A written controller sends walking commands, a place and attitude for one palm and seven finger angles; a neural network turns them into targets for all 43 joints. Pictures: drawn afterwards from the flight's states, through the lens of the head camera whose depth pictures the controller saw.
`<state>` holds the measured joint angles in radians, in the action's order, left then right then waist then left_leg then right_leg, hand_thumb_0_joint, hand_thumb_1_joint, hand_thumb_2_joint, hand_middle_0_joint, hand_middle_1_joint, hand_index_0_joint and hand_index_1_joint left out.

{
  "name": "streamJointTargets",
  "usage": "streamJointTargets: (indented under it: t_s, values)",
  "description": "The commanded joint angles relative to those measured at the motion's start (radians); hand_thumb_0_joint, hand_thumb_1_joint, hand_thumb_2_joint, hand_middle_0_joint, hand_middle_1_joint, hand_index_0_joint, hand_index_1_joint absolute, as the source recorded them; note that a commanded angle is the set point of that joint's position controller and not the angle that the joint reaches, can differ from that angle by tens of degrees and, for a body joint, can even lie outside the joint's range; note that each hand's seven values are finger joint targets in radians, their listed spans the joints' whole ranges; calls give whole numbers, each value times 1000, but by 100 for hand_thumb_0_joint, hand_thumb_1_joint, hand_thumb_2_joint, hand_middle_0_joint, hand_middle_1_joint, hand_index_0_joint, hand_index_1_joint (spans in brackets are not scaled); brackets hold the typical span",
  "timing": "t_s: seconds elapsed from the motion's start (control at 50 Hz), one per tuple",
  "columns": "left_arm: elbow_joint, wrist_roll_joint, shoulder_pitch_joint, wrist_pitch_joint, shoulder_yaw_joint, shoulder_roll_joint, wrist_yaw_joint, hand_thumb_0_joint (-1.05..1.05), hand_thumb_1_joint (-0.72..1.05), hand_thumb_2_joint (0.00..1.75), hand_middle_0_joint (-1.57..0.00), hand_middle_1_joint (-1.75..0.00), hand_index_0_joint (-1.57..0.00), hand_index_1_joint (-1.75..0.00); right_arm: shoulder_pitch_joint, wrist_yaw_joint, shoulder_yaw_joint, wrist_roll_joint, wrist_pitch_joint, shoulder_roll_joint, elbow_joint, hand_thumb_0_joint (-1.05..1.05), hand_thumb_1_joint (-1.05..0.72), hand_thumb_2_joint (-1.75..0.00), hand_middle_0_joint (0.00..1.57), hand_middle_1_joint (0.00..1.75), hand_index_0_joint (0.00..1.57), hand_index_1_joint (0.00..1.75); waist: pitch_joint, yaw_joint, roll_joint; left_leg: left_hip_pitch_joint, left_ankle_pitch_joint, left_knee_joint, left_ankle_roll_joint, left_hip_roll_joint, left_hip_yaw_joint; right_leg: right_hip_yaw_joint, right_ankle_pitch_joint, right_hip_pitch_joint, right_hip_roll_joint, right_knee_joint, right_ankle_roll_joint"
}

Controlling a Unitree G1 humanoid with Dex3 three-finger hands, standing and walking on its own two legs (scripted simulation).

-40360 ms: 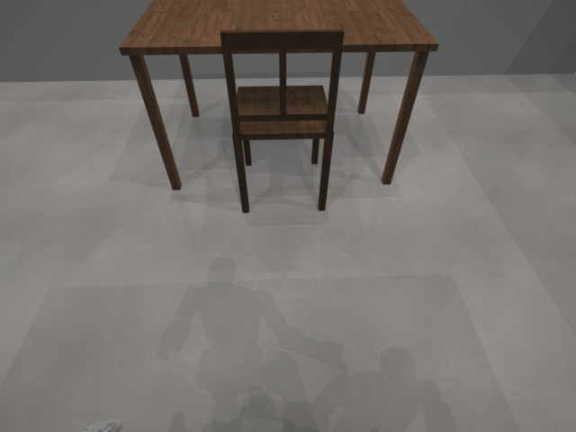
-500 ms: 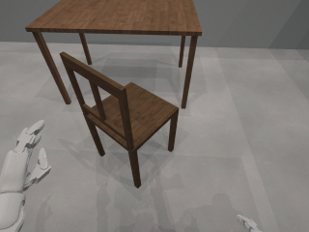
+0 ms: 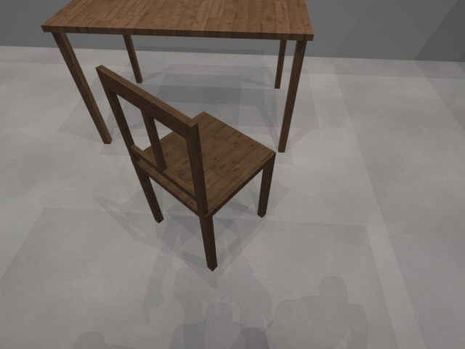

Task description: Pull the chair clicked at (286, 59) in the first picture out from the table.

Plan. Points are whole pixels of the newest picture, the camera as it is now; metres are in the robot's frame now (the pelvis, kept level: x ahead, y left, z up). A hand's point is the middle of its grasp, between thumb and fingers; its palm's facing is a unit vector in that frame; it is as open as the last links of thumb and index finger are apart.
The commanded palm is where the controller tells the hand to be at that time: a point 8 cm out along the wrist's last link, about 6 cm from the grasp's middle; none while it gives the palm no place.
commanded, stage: let the arm hang, fingers relaxed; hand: left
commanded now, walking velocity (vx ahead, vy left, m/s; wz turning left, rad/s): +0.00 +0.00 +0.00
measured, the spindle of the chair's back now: (155, 142) +0.68 +0.29 -0.11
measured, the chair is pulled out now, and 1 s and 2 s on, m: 0.52 0.52 0.52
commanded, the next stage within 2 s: look to check the result in 0.52 s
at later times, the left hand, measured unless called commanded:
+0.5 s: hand out of the picture +0.02 +0.16 -0.17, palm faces +0.01 -0.98 -0.20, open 7.3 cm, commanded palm none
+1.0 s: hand out of the picture +0.01 +0.16 -0.17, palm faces +0.02 -0.98 -0.18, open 7.3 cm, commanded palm none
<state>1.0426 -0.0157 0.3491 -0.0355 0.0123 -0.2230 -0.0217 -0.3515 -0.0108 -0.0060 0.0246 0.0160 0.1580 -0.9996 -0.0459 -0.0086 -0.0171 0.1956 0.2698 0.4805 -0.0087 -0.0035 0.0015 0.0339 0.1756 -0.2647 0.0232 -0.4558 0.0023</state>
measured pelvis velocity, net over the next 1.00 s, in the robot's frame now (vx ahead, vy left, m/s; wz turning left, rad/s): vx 0.01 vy -0.01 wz -0.01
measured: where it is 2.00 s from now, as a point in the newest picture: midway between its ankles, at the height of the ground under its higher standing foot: outside the picture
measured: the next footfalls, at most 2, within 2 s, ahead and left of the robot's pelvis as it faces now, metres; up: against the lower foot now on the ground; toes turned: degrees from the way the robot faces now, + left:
none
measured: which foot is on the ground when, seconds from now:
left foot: down 0.00-1.00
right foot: down 0.00-1.00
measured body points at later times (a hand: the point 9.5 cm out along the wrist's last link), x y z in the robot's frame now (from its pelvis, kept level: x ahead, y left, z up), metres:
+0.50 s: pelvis +0.01 -0.01 +0.00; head +0.02 -0.01 +0.45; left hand +0.02 +0.22 -0.16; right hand -0.03 -0.21 -0.16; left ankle -0.01 +0.11 -0.74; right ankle +0.04 -0.12 -0.74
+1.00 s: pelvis +0.01 -0.01 +0.00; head +0.03 -0.01 +0.45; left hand +0.01 +0.21 -0.16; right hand -0.02 -0.21 -0.16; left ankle -0.01 +0.11 -0.74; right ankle +0.04 -0.12 -0.74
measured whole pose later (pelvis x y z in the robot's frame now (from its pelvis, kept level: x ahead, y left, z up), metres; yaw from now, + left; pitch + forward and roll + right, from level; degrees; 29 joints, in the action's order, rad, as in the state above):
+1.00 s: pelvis +0.01 -0.01 +0.00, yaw -1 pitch -2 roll +0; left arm 1.10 -0.01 0.29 -0.01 0.00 -0.13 -0.03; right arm -0.35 -0.03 0.00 0.02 -0.01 0.12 -1.09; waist -0.06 0.01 0.00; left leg 0.14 0.27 0.44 0.00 0.00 0.01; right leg 0.03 0.19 -0.23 0.02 -0.44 0.00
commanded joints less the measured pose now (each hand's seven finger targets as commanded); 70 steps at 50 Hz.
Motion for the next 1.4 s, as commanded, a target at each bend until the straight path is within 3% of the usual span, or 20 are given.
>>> streamJointTargets:
  t_s: [0.0, 0.14, 0.22, 0.26, 0.36, 0.48, 0.52, 0.68, 0.82, 0.92, 1.06, 1.1, 1.38]
  values:
    - [-37, 2, -3, 38, 8, -58, -5, 0, 90, 90, -20, -30, -20, -30, -84, -14, -22, -2, -29, 106, 14, 0, -90, -90, 20, 30, 20, 30, -11, 18, 42, 66, 34, -144, -46, 89, -89, -97, 69, 37, 63, 95, -49]
    - [-3, 5, 9, 42, 5, -45, -13, 0, 90, 90, -20, -30, -20, -30, -102, -18, -11, -5, -33, 72, -32, 0, -90, -90, 20, 30, 20, 30, -26, 15, 24, 55, -65, -136, -39, 83, -63, -99, 1, 54, 70, 83, -49]
    - [8, 4, 9, 44, 6, -35, -15, 0, 90, 90, -20, -30, -20, -30, -109, -19, -10, -6, -31, 57, -46, 0, -90, -90, 20, 30, 20, 30, -43, 14, 52, 55, -65, -127, -35, 75, -54, -97, 15, 50, 71, 96, -50]
    - [8, 4, 0, 43, 8, -29, -15, 0, 90, 90, -20, -30, -20, -30, -110, -19, -9, -2, -28, 47, -54, 0, -90, -90, 20, 30, 20, 30, -73, 14, 37, 67, -43, -133, -32, 70, -50, -105, 53, 37, 73, 109, -51]
    - [14, 4, -3, 41, 10, -19, -15, 0, 90, 90, -20, -30, -20, -30, -107, -21, -9, 0, -29, 39, -62, 0, -90, -90, 20, 30, 20, 30, -73, 13, -26, 71, -34, -140, -32, 78, -58, -100, 46, 43, 66, 106, -51]
    - [14, 5, -8, 46, 12, -16, -14, 0, 90, 90, -20, -30, -20, -30, -124, -22, -11, -3, -32, 42, -66, 0, -90, -90, 20, 30, 20, 30, -32, 20, 34, 38, -80, -129, -31, 79, -51, -99, -4, 69, 70, 103, -51]
    - [14, 6, -6, 46, 11, -9, -16, 0, 90, 90, -20, -30, -20, -30, -121, -24, -11, -4, -34, 45, -65, 0, -90, -90, 20, 30, 20, 30, -23, 18, 1, 29, -102, -128, -32, 84, -54, -94, -30, 72, 67, 93, -51]
    - [22, 5, -7, 44, 10, -4, -16, 0, 90, 90, -20, -30, -20, -30, -113, -25, -9, -4, -32, 39, -76, 0, -90, -90, 20, 30, 20, 30, -70, 21, 8, 30, -88, -143, -30, 87, -52, -96, -9, 50, 66, 101, -51]
    - [29, 4, 1, 45, 11, -4, -16, 0, 90, 90, -20, -30, -20, -30, -107, -25, -11, -5, -29, 39, -75, 0, -90, -90, 20, 30, 20, 30, -63, 20, 12, 23, -63, -138, -30, 81, -50, -96, 25, 46, 68, 114, -50]
    - [28, 4, 3, 47, 12, -1, -16, 0, 90, 90, -20, -30, -20, -30, -111, -25, -11, -6, -31, 40, -76, 0, -90, -90, 20, 30, 20, 30, -43, 22, 27, 14, -89, -134, -29, 83, -48, -93, -8, 63, 69, 107, -50]
    - [29, 5, 2, 44, 13, 1, -16, 0, 90, 90, -20, -30, -20, -30, -108, -26, -9, -4, -33, 38, -79, 0, -90, -90, 20, 30, 20, 30, -63, 20, -7, 24, -81, -149, -30, 88, -54, -90, -1, 58, 67, 101, -49]
    - [32, 6, 4, 46, 13, 1, -15, 0, 90, 90, -20, -30, -20, -30, -109, -28, -9, -5, -36, 40, -81, 0, -90, -90, 20, 30, 20, 30, -39, 18, 11, 9, -114, -144, -31, 90, -54, -88, -34, 73, 69, 93, -49]
    - [34, 5, 1, 45, 14, 5, -16, 0, 90, 90, -20, -30, -20, -30, -105, -29, -9, -6, -37, 38, -83, 0, -90, -90, 20, 30, 20, 30, -53, 19, 13, -3, -136, -148, -32, 91, -53, -85, -53, 69, 70, 87, -47]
